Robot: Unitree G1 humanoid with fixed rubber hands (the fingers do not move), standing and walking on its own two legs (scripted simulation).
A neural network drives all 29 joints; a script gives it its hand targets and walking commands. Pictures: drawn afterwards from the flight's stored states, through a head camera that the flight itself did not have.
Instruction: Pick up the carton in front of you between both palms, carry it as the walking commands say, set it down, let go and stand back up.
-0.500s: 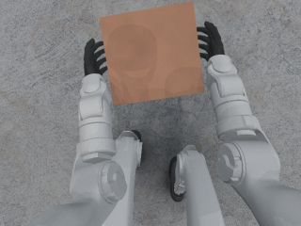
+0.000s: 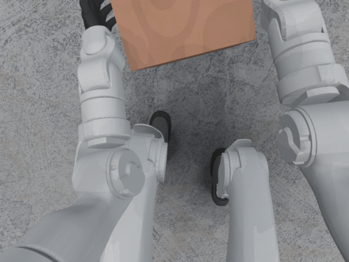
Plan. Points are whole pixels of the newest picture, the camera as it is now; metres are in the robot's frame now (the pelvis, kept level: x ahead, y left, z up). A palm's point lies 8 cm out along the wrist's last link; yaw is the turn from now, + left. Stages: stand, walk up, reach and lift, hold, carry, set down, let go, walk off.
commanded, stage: set down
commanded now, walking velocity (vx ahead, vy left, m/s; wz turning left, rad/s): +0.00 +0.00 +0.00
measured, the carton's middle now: (181, 7) +0.55 +0.09 -0.25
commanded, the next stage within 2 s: none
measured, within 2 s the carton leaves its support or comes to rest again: rests again in 0.86 s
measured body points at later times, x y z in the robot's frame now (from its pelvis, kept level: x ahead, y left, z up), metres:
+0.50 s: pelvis +0.00 -0.01 -0.06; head +0.39 -0.01 +0.16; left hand +0.53 +0.25 -0.22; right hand +0.61 -0.04 -0.25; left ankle +0.16 +0.13 -0.42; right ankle +0.06 -0.10 -0.42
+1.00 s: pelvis +0.00 +0.00 -0.07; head +0.39 -0.02 +0.14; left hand +0.53 +0.27 -0.24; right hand +0.61 -0.03 -0.26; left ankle +0.16 +0.13 -0.42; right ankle +0.06 -0.10 -0.42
